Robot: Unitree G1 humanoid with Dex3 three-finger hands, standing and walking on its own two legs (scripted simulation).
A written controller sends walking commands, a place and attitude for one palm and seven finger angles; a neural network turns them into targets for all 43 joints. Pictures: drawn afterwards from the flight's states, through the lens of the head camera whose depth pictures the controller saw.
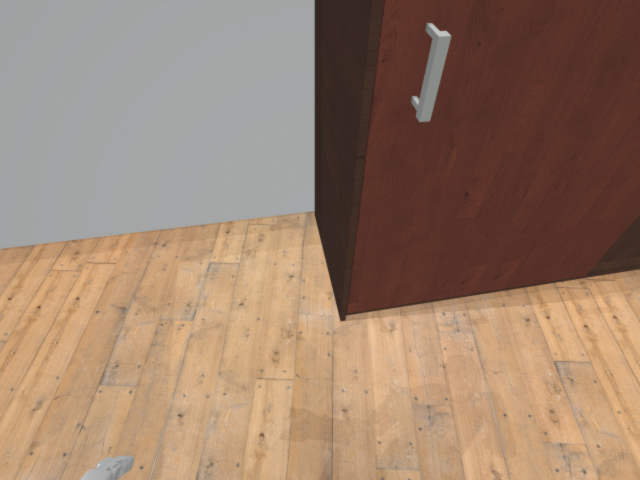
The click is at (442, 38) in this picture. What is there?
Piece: wardrobe's sliding door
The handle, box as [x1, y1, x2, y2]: [411, 23, 450, 121]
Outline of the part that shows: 432,23 426,23 425,30 432,38 432,42 420,97 418,98 416,96 412,96 411,102 417,111 416,117 419,121 427,121 430,119 450,39 450,35 446,31 440,31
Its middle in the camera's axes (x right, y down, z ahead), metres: +0.19 -0.30 +0.70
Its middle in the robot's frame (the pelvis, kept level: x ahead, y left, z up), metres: +0.75 -0.15 +0.15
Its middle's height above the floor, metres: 0.92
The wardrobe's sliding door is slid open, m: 0.00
